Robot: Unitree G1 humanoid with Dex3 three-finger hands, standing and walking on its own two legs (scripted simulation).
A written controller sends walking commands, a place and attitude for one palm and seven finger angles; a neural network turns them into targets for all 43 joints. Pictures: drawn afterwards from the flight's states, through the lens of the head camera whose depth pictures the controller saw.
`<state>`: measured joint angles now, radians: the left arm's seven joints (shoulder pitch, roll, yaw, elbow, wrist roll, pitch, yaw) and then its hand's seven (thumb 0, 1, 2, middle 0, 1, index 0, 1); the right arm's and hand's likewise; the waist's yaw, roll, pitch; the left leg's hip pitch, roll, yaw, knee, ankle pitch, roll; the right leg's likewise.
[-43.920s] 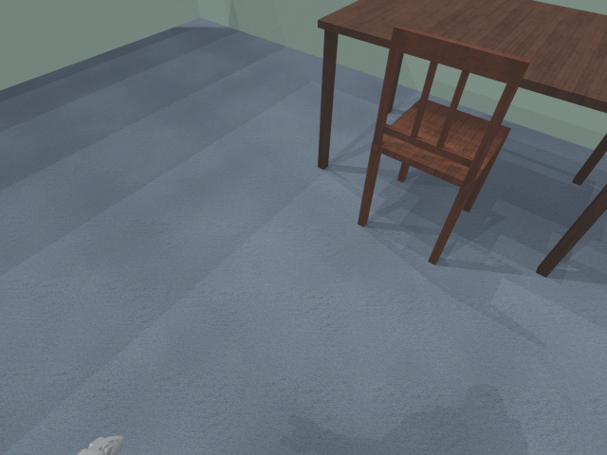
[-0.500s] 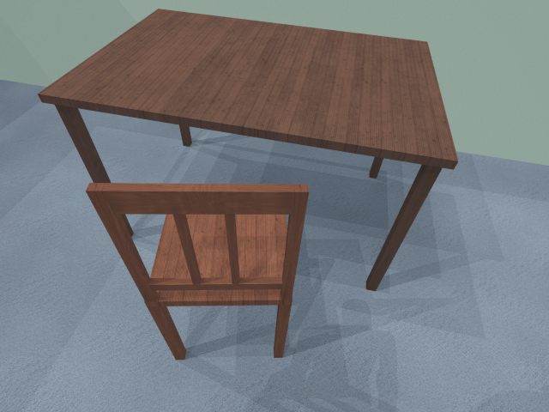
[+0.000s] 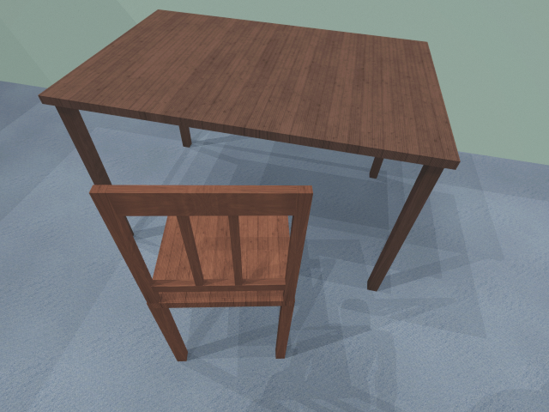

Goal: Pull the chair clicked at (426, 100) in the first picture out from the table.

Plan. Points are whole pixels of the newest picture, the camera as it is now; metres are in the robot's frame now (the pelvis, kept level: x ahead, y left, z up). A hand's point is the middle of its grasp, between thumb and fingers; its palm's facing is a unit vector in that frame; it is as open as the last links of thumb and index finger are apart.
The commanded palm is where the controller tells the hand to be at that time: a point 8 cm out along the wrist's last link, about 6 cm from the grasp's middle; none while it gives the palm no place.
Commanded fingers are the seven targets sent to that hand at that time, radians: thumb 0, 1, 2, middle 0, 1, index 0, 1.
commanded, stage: look again from close up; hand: left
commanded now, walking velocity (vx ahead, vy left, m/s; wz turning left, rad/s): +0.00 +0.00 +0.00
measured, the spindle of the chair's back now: (191, 252) +0.44 +0.20 -0.12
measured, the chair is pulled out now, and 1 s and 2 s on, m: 0.18 0.18 0.18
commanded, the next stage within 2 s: none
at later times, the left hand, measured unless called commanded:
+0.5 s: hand out of the picture -0.04 +0.15 -0.18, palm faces +0.02 -0.99 -0.15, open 7.4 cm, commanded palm none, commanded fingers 0.00 0.90 0.90 -0.20 -0.30 -0.20 -0.30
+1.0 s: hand out of the picture -0.04 +0.15 -0.18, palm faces +0.02 -0.99 -0.15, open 7.4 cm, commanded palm none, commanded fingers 0.00 0.90 0.90 -0.20 -0.30 -0.20 -0.30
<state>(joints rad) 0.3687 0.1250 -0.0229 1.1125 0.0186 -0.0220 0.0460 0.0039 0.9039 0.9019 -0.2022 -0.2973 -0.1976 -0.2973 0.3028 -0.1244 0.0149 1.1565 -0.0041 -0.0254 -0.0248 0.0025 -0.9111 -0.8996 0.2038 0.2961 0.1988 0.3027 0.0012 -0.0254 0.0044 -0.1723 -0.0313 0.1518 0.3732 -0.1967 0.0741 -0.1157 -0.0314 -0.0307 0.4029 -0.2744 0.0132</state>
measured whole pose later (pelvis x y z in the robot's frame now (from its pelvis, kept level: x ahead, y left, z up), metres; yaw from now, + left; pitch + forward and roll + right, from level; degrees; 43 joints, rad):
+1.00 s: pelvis -0.01 +0.00 +0.00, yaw +0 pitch -1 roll +0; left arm 0.38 0.11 -0.02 1.11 0.02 -0.02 0.05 0.00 0.90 0.90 -0.20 -0.30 -0.20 -0.30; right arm 0.32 -0.11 0.01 1.15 0.00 -0.03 -0.03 0.00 -0.91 -0.90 0.20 0.30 0.20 0.30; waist 0.00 -0.02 0.00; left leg -0.17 -0.03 0.16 0.37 -0.19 0.08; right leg -0.13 -0.03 -0.02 0.41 -0.27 0.01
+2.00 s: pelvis +0.00 -0.01 +0.00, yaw -1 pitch -1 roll +0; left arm 0.39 0.11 -0.02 1.11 0.02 -0.03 0.05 0.00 0.90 0.90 -0.20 -0.30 -0.20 -0.30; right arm 0.32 -0.11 0.01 1.16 0.00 -0.02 -0.03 0.00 -0.91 -0.90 0.20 0.30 0.20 0.30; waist 0.00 -0.01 0.00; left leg -0.17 -0.01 0.16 0.37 -0.19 0.06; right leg -0.12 -0.01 -0.02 0.41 -0.27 0.00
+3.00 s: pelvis +0.00 -0.03 +0.00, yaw +0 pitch -1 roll +1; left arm 0.40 0.10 -0.03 1.10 0.02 -0.03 0.05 0.00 0.90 0.90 -0.20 -0.30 -0.20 -0.30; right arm 0.32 -0.11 0.01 1.17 0.00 -0.02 -0.03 0.00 -0.91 -0.90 0.20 0.30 0.20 0.30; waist 0.00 -0.01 0.00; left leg -0.17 0.01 0.14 0.37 -0.19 0.03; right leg -0.12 0.01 -0.04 0.40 -0.27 -0.03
